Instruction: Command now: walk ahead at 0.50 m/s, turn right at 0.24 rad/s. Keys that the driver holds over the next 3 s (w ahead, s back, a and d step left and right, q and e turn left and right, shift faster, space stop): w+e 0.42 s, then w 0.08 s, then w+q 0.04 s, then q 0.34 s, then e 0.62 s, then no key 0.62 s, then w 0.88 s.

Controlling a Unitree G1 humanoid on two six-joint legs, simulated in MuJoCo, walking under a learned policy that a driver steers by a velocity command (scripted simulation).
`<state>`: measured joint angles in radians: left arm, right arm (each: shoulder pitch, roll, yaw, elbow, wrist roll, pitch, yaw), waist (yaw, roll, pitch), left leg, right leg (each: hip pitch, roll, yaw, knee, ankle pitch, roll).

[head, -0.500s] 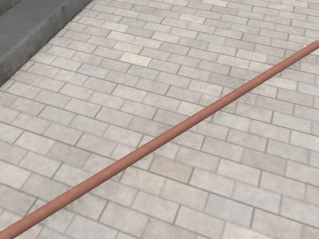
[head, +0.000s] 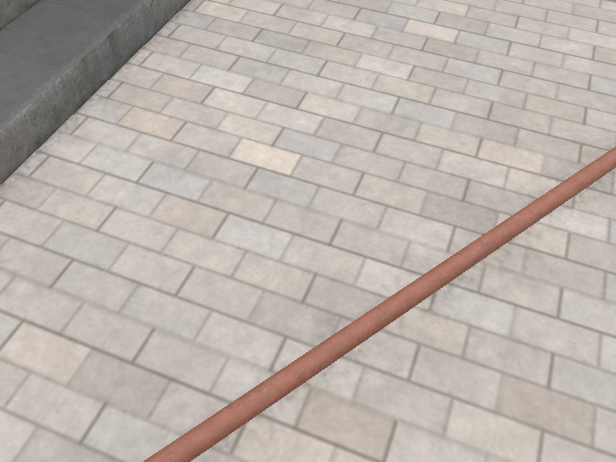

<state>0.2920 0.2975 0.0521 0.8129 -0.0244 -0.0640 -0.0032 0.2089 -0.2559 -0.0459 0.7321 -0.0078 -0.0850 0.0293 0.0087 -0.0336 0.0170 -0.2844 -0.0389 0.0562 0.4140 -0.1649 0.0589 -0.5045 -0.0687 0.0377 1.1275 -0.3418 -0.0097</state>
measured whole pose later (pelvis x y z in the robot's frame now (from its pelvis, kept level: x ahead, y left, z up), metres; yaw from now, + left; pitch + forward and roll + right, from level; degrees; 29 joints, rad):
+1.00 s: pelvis +0.46 -0.12 +0.00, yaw -8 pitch +4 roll +3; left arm 0.24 0.32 0.06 0.83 -0.02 -0.01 0.01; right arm -0.03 -0.23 -0.05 0.71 -0.01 -0.02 0.03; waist 0.04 -0.05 0.09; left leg -0.40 -0.06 0.02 0.37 -0.32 0.29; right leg -0.25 -0.03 0.02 0.82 -0.47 0.03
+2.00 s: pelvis +0.49 -0.15 +0.00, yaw -28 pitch -1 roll +0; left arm 0.17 0.23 0.04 0.80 0.02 0.03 0.01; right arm 0.18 -0.25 -0.03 0.87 -0.02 -0.02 -0.01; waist -0.03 0.02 0.03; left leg -0.22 0.03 0.00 0.49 -0.26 -0.03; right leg -0.20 0.02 0.05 0.51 -0.29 0.00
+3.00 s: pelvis +0.80 -0.31 -0.01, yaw -27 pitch +0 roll -1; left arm 0.14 0.25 0.05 0.86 0.00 -0.08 -0.04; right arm 0.32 -0.26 -0.03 0.96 0.03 -0.09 0.00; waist -0.01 0.02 0.06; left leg -0.38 0.04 -0.05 1.31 -0.36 0.06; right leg -0.32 0.06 -0.07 0.45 -0.14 -0.08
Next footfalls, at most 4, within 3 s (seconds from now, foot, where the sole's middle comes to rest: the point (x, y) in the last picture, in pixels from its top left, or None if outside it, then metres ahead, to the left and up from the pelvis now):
0.38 right None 0.34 -0.18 -0.78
0.72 left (318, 393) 0.62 0.00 -0.75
1.20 right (441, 459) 0.49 -0.26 -0.78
1.58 left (335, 408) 0.60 -0.04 -0.78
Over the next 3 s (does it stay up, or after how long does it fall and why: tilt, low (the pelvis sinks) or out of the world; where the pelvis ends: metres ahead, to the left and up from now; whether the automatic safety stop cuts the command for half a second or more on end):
stays up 0.80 -0.31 -0.01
